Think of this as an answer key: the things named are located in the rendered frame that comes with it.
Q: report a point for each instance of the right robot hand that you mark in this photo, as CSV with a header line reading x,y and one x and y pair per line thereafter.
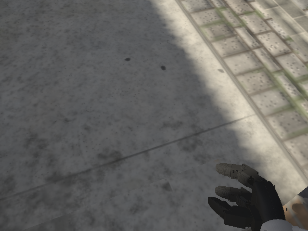
x,y
254,208

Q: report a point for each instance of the right robot forearm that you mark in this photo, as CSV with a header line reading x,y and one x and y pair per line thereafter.
x,y
276,225

